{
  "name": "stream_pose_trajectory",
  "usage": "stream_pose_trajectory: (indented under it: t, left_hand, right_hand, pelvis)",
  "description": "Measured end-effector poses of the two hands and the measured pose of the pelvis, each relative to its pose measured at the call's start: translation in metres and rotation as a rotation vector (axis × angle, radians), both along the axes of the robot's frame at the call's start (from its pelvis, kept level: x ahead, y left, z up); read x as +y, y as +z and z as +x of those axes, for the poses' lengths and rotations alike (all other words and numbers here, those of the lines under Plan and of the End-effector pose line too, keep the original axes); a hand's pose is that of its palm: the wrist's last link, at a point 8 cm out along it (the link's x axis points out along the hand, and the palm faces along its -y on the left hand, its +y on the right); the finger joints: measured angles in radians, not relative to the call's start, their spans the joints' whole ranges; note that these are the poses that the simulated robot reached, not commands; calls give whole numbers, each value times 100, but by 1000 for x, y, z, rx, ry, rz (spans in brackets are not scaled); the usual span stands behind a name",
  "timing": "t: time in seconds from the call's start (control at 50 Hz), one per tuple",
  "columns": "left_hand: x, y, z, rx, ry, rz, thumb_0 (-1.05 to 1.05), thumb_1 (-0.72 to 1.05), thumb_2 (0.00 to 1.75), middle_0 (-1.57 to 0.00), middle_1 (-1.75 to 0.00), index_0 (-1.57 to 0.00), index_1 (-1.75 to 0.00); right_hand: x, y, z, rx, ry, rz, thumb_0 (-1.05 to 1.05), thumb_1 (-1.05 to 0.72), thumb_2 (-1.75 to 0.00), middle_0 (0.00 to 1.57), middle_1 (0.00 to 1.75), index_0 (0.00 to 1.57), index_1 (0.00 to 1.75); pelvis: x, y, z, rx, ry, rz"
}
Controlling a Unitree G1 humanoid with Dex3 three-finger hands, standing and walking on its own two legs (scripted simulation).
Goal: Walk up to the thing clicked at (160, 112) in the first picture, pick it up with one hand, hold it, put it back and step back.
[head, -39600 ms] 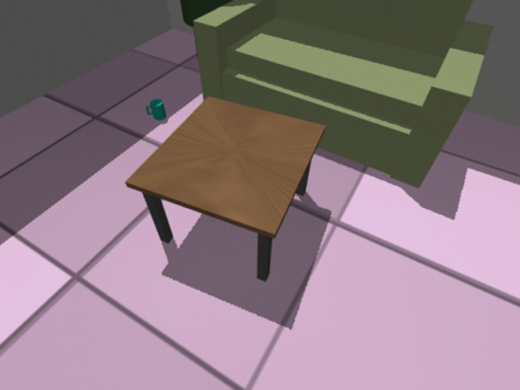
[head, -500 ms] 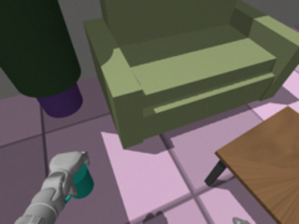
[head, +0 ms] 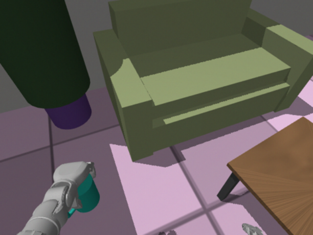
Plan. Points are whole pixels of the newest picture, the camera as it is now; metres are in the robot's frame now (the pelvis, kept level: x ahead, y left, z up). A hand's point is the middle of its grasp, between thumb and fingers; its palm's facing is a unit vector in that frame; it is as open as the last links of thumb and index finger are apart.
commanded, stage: hold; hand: left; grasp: from above
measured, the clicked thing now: (78, 196) +0.28 +0.23 -0.12
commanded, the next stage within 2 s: crouch in 1.08 s
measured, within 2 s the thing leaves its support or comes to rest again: neither
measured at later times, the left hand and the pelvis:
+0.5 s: hand (74, 192) +0.27 +0.22 -0.05, palm faces -0.48 -0.06 -0.87, open 10.4 cm; pelvis -0.01 +0.00 +0.00, yaw +0 degrees
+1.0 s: hand (74, 191) +0.27 +0.22 -0.05, palm faces -0.48 -0.07 -0.87, open 10.4 cm; pelvis -0.01 +0.00 +0.01, yaw +0 degrees
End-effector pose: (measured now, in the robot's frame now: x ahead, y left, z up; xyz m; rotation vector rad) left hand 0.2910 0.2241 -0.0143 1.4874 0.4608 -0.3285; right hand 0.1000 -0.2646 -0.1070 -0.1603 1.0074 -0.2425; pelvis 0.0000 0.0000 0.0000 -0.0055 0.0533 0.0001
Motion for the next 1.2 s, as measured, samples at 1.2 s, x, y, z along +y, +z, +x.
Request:
stream_pose_trajectory:
  t: [1.2]
  left_hand:
    - [-3,26,-16,-2,-19,-7,-1,-9,64,-63,-70,-61,-74]
  right_hand:
    - [8,11,22,-75,49,14,1,-91,-90,20,29,20,30]
  pelvis:
    - [-4,7,-10,-55,5,6]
